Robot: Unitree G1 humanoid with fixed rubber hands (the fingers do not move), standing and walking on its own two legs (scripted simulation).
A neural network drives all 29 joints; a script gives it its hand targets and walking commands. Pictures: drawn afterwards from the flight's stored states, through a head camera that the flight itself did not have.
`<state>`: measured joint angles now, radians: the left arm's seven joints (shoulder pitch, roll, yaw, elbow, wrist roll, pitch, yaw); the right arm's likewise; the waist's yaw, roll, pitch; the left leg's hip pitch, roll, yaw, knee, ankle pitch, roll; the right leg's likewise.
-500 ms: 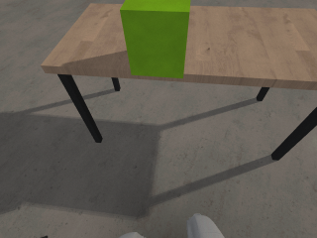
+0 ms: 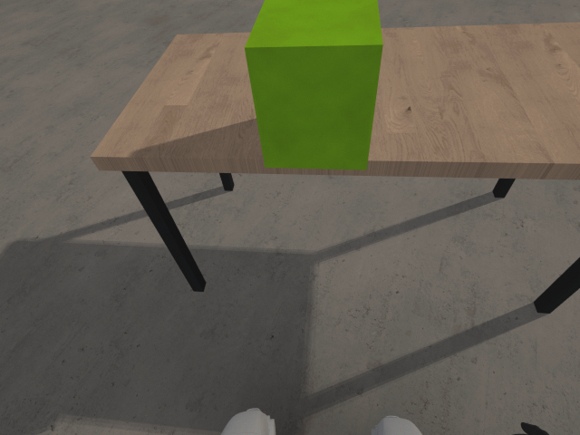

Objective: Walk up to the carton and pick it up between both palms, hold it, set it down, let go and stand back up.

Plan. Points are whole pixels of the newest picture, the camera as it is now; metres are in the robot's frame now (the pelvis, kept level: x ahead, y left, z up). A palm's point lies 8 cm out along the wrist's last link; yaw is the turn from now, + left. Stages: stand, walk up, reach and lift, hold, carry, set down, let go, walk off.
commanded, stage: walk up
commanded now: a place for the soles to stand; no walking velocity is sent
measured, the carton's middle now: (317, 87) +0.70 -0.03 +0.11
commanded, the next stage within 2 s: none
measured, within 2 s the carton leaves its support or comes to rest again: neither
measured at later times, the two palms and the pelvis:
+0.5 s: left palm out of the picture +0.14 +0.35 -0.09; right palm out of the picture +0.08 -0.31 -0.09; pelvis +0.04 +0.02 +0.00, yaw -7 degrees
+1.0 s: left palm out of the picture +0.13 +0.34 -0.09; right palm out of the picture +0.08 -0.32 -0.09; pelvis +0.05 +0.01 +0.00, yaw -7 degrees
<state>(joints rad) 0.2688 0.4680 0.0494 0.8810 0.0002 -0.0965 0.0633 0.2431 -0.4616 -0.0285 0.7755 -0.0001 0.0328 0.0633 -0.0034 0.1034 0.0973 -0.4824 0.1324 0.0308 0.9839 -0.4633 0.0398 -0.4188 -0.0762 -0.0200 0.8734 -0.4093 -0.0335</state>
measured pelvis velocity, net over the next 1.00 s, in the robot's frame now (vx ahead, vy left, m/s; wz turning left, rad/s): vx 0.05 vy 0.01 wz -0.12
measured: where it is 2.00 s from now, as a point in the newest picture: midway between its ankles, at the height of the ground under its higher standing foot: (314, 399)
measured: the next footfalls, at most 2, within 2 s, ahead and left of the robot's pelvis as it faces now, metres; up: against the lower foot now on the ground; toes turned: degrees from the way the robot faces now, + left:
left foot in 0.02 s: +0.11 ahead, +0.15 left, +0.00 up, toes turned +0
right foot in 0.34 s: +0.13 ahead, -0.12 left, +0.00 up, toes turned -7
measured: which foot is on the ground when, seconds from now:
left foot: up 0.00-0.00, down 0.02-1.00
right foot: down 0.00-0.02, up 0.04-0.32, down 0.34-1.00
